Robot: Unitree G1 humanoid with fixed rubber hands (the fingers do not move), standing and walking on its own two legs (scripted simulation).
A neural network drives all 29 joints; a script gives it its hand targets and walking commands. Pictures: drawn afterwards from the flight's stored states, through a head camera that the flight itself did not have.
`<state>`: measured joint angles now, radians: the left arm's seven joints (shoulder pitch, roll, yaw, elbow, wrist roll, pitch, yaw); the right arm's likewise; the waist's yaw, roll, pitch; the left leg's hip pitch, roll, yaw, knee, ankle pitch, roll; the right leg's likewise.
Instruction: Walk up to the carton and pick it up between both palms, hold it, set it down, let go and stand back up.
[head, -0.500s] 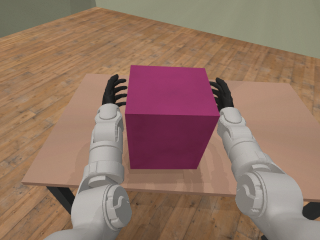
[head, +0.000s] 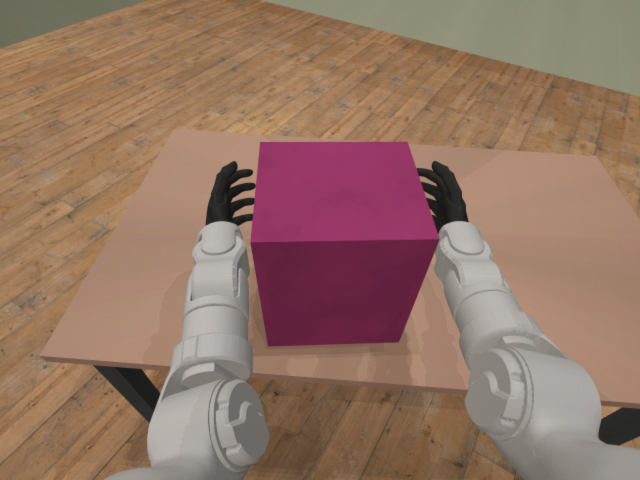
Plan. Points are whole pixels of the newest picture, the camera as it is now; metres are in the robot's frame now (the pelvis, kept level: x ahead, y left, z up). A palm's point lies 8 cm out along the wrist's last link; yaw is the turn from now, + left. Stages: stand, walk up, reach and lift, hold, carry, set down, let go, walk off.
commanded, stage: set down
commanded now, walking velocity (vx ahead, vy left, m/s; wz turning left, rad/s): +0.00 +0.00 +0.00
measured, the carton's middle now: (334, 249) +0.42 +0.07 +0.05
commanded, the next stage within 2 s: none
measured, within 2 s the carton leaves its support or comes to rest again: rests again in 0.78 s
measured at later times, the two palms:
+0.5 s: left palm (222, 238) +0.38 +0.21 +0.09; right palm (442, 230) +0.43 -0.07 +0.10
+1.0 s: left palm (232, 244) +0.38 +0.20 +0.08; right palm (448, 239) +0.43 -0.09 +0.09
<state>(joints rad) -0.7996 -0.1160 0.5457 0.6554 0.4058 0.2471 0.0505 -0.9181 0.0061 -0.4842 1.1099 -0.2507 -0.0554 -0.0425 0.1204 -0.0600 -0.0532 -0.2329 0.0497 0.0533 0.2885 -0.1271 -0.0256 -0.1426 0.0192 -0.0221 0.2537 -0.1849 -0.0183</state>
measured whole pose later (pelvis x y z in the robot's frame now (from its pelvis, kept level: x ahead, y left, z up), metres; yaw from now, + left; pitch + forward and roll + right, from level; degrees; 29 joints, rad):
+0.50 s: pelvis +0.00 +0.00 +0.00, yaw +0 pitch +5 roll +0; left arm -0.77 -0.13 0.59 0.69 0.42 0.17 0.04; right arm -0.89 0.04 -0.55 1.08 -0.33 -0.08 -0.03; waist 0.13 -0.07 -0.05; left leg -0.25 0.05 0.09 0.27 -0.12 -0.02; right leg -0.17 0.01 -0.03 0.26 -0.19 -0.02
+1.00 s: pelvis +0.00 +0.00 +0.00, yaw +0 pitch +7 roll +0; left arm -0.76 -0.16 0.62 0.71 0.46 0.10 0.04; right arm -0.85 0.06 -0.60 1.04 -0.40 -0.12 0.00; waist 0.13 -0.06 -0.05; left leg -0.26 0.05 0.11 0.27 -0.11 -0.02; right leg -0.19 0.01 -0.04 0.27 -0.19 -0.02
